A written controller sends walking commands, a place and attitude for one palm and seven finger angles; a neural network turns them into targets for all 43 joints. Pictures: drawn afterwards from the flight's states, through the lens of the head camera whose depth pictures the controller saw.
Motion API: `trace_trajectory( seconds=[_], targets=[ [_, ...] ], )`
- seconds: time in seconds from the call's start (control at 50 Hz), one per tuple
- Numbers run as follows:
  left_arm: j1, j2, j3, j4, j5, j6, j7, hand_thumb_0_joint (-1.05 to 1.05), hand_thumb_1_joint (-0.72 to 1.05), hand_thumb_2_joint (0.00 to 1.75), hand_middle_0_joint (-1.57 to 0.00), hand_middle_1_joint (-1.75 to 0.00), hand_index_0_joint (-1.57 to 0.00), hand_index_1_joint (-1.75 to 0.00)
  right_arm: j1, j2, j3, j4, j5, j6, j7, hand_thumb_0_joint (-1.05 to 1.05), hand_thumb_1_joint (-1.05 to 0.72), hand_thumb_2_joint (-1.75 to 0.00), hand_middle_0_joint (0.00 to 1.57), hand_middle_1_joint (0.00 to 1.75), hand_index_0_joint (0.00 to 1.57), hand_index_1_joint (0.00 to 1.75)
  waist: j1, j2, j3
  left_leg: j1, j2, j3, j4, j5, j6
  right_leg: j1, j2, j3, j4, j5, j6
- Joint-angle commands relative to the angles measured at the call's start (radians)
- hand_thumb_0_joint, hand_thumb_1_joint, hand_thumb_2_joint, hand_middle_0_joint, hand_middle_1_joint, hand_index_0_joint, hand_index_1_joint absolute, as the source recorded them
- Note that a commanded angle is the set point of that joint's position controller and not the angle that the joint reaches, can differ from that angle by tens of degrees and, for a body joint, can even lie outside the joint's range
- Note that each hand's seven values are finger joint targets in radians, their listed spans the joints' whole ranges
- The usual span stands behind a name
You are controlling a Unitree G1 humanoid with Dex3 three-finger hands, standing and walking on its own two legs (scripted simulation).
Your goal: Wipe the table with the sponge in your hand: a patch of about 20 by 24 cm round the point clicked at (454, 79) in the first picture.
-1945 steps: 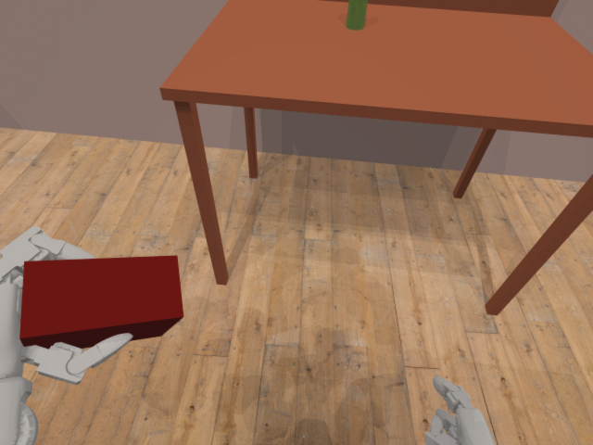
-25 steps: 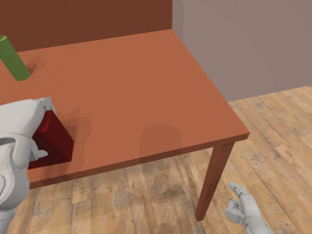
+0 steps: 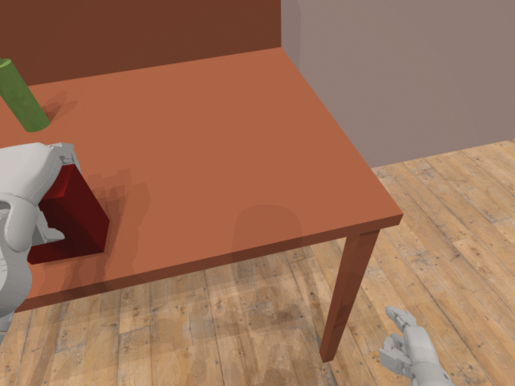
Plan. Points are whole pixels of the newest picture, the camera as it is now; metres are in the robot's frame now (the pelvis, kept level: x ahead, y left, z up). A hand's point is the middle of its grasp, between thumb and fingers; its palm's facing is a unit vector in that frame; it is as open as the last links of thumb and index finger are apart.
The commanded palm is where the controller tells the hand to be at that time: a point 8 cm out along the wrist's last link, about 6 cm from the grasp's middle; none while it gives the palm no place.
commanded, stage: lift the sponge slowly off the table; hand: left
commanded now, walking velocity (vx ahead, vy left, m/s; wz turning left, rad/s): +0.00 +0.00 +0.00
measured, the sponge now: (59, 225) +0.26 +0.35 +0.13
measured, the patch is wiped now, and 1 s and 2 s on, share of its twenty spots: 0.95 0.95 0.95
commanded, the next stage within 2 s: bring the sponge back beside the body in 1.10 s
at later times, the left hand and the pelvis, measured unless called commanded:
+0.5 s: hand (33, 179) +0.27 +0.35 +0.22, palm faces +0.10 +0.04 -0.99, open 10.1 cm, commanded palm +0.23 +0.34 +0.29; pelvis -0.01 +0.01 +0.00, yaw +0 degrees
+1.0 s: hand (31, 154) +0.28 +0.33 +0.25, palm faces +0.12 +0.04 -0.99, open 10.1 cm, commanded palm +0.23 +0.34 +0.33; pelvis -0.01 +0.01 +0.00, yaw +0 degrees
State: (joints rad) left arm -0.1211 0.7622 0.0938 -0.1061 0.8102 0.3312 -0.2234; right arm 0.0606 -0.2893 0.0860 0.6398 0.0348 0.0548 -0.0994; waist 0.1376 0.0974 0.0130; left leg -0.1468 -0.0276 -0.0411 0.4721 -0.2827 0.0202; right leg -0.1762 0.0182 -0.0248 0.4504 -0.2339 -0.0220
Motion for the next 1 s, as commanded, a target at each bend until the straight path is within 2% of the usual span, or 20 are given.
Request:
trace_trajectory(
  seconds=[0.0,0.02,0.08,0.16,0.24,0.28,0.38,0.42,0.48,0.56,0.58,0.6,0.68,0.72,0.78,0.8,0.88,0.9,0.96,0.98],
  targets=[
    [-0.344,0.331,0.195,-0.182,0.028,-0.007,0.033,0.0,0.1,1.3,-1.2,-1.6,-1.2,-1.6,-0.184,-0.101,-0.039,-0.18,-0.002,-0.065,-0.013,0.0,-0.9,-0.9,0.2,0.3,0.2,0.3,0.008,0.01,-0.273,-0.038,-0.025,0.022,-0.054,0.312,0.006,0.179,-0.007,0.024,-0.023,0.217,-0.033],
    [-0.315,0.3,0.178,-0.142,0.017,-0.009,0.032,0.0,0.1,1.3,-1.2,-1.6,-1.2,-1.6,-0.183,-0.097,-0.043,-0.17,0.0,-0.063,-0.013,0.0,-0.9,-0.9,0.2,0.3,0.2,0.3,-0.002,0.0,-0.238,-0.041,-0.021,0.023,-0.059,0.308,0.006,0.168,-0.004,0.019,-0.032,0.221,-0.032],
    [-0.319,0.333,0.212,-0.2,0.016,-0.011,0.028,0.0,0.1,1.3,-1.2,-1.6,-1.2,-1.6,-0.215,-0.104,-0.044,-0.188,0.006,-0.069,-0.01,0.0,-0.9,-0.9,0.2,0.3,0.2,0.3,0.01,0.023,-0.263,-0.029,-0.019,0.011,-0.056,0.306,0.006,0.171,0.004,0.04,-0.033,0.223,-0.037],
    [-0.336,0.352,0.212,-0.115,0.012,-0.006,0.021,0.0,0.1,1.3,-1.2,-1.6,-1.2,-1.6,-0.181,-0.117,-0.049,-0.168,0.0,-0.053,-0.012,0.0,-0.9,-0.9,0.2,0.3,0.2,0.3,0.005,-0.035,-0.207,-0.067,-0.017,0.019,-0.067,0.255,0.003,0.148,-0.007,0.03,-0.039,0.183,-0.028],
    [-0.393,0.351,0.195,-0.116,0.009,0.0,0.01,0.0,0.1,1.3,-1.2,-1.6,-1.2,-1.6,-0.182,-0.113,-0.046,-0.171,0.005,-0.053,-0.014,0.0,-0.9,-0.9,0.2,0.3,0.2,0.3,0.0,-0.02,-0.228,-0.056,-0.017,0.016,-0.07,0.258,0.003,0.152,-0.008,0.024,-0.041,0.179,-0.026],
    [-0.437,0.346,0.186,-0.141,0.016,0.002,0.002,0.0,0.1,1.3,-1.2,-1.6,-1.2,-1.6,-0.222,-0.108,-0.039,-0.184,0.014,-0.064,-0.014,0.0,-0.9,-0.9,0.2,0.3,0.2,0.3,-0.001,0.043,-0.233,-0.043,-0.016,0.01,-0.069,0.241,0.004,0.136,0.0,0.042,-0.052,0.152,-0.036],
    [-0.465,0.348,0.174,-0.142,0.027,0.004,-0.014,0.0,0.1,1.3,-1.2,-1.6,-1.2,-1.6,-0.219,-0.105,-0.038,-0.186,0.012,-0.066,-0.018,0.0,-0.9,-0.9,0.2,0.3,0.2,0.3,0.002,0.039,-0.258,-0.038,-0.012,0.002,-0.073,0.241,0.004,0.141,-0.003,0.039,-0.048,0.145,-0.039],
    [-0.47,0.337,0.154,-0.083,0.03,0.01,-0.024,0.0,0.1,1.3,-1.2,-1.6,-1.2,-1.6,-0.186,-0.099,-0.034,-0.173,0.006,-0.055,-0.019,0.0,-0.9,-0.9,0.2,0.3,0.2,0.3,-0.003,-0.018,-0.237,-0.052,-0.012,0.013,-0.081,0.247,0.004,0.143,-0.009,0.015,-0.043,0.148,-0.032],
    [-0.558,0.339,0.147,-0.129,0.035,0.016,-0.025,0.0,0.1,1.3,-1.2,-1.6,-1.2,-1.6,-0.231,-0.102,-0.032,-0.187,0.016,-0.061,-0.017,0.0,-0.9,-0.9,0.2,0.3,0.2,0.3,-0.001,0.05,-0.24,-0.043,-0.007,-0.001,-0.092,0.209,0.001,0.119,-0.001,0.031,-0.058,0.104,-0.039],
    [-0.582,0.329,0.125,-0.111,0.04,0.021,-0.029,0.0,0.1,1.3,-1.2,-1.6,-1.2,-1.6,-0.201,-0.104,-0.036,-0.179,0.005,-0.057,-0.014,0.0,-0.9,-0.9,0.2,0.3,0.2,0.3,0.004,0.02,-0.263,-0.041,-0.009,0.0,-0.098,0.245,-0.002,0.141,-0.008,0.015,-0.045,0.145,-0.038],
    [-0.574,0.348,0.154,-0.139,0.043,0.032,-0.028,0.0,0.1,1.3,-1.2,-1.6,-1.2,-1.6,-0.227,-0.101,-0.034,-0.189,0.015,-0.061,-0.009,0.0,-0.9,-0.9,0.2,0.3,0.2,0.3,0.013,0.06,-0.286,-0.027,-0.003,-0.007,-0.094,0.258,-0.001,0.144,0.002,0.033,-0.047,0.143,-0.047],
    [-0.6,0.349,0.139,-0.149,0.056,0.037,-0.033,0.0,0.1,1.3,-1.2,-1.6,-1.2,-1.6,-0.194,-0.095,-0.027,-0.195,0.004,-0.062,-0.008,0.0,-0.9,-0.9,0.2,0.3,0.2,0.3,0.02,0.01,-0.325,-0.034,-0.012,0.004,-0.087,0.304,-0.002,0.176,-0.012,0.016,-0.023,0.18,-0.044],
    [-0.559,0.338,0.144,-0.104,0.042,0.077,-0.049,0.0,0.1,1.3,-1.2,-1.6,-1.2,-1.6,-0.235,-0.102,-0.03,-0.19,0.017,-0.045,0.003,0.0,-0.9,-0.9,0.2,0.3,0.2,0.3,0.016,0.012,-0.264,-0.053,-0.001,0.002,-0.093,0.263,-0.004,0.137,-0.001,0.034,-0.045,0.158,-0.041],
    [-0.558,0.33,0.122,-0.056,0.043,0.096,-0.063,0.0,0.1,1.3,-1.2,-1.6,-1.2,-1.6,-0.207,-0.098,-0.028,-0.182,0.012,-0.033,0.004,0.0,-0.9,-0.9,0.2,0.3,0.2,0.3,0.012,-0.037,-0.24,-0.073,-0.001,0.013,-0.096,0.261,-0.003,0.139,-0.009,0.018,-0.035,0.159,-0.036],
    [-0.594,0.361,0.142,-0.133,0.045,0.109,-0.076,0.0,0.1,1.3,-1.2,-1.6,-1.2,-1.6,-0.245,-0.106,-0.028,-0.201,0.019,-0.035,0.006,0.0,-0.9,-0.9,0.2,0.3,0.2,0.3,0.017,0.021,-0.294,-0.049,-0.002,0.004,-0.086,0.275,0.0,0.142,-0.003,0.043,-0.034,0.173,-0.04],
    [-0.622,0.366,0.128,-0.131,0.059,0.113,-0.088,0.0,0.1,1.3,-1.2,-1.6,-1.2,-1.6,-0.205,-0.1,-0.021,-0.208,0.012,-0.036,0.003,0.0,-0.9,-0.9,0.2,0.3,0.2,0.3,0.02,-0.024,-0.322,-0.051,-0.012,0.012,-0.08,0.317,0.002,0.166,-0.014,0.02,-0.014,0.2,-0.038],
    [-0.607,0.361,0.134,-0.179,0.05,0.109,-0.102,0.0,0.1,1.3,-1.2,-1.6,-1.2,-1.6,-0.243,-0.1,-0.026,-0.212,0.022,-0.039,0.004,0.0,-0.9,-0.9,0.2,0.3,0.2,0.3,0.013,0.037,-0.308,-0.028,-0.003,0.001,-0.077,0.307,0.006,0.138,-0.002,0.038,-0.03,0.19,-0.039],
    [-0.647,0.36,0.115,-0.147,0.059,0.109,-0.112,0.0,0.1,1.3,-1.2,-1.6,-1.2,-1.6,-0.202,-0.093,-0.015,-0.213,0.014,-0.038,0.0,0.0,-0.9,-0.9,0.2,0.3,0.2,0.3,0.012,-0.019,-0.307,-0.045,-0.012,0.012,-0.074,0.314,0.006,0.146,-0.018,0.017,-0.018,0.188,-0.035],
    [-0.659,0.372,0.124,-0.146,0.05,0.095,-0.111,0.0,0.1,1.3,-1.2,-1.6,-1.2,-1.6,-0.213,-0.104,-0.026,-0.201,0.014,-0.03,-0.004,0.0,-0.9,-0.9,0.2,0.3,0.2,0.3,0.01,-0.016,-0.275,-0.049,-0.007,0.001,-0.089,0.264,0.005,0.124,-0.011,0.017,-0.031,0.155,-0.033],
    [-0.67,0.37,0.128,-0.164,0.053,0.103,-0.109,0.0,0.1,1.3,-1.2,-1.6,-1.2,-1.6,-0.242,-0.102,-0.024,-0.208,0.021,-0.042,-0.003,0.0,-0.9,-0.9,0.2,0.3,0.2,0.3,0.011,0.045,-0.293,-0.034,-0.004,-0.002,-0.079,0.273,0.006,0.118,-0.005,0.042,-0.038,0.155,-0.041]
  ],
)
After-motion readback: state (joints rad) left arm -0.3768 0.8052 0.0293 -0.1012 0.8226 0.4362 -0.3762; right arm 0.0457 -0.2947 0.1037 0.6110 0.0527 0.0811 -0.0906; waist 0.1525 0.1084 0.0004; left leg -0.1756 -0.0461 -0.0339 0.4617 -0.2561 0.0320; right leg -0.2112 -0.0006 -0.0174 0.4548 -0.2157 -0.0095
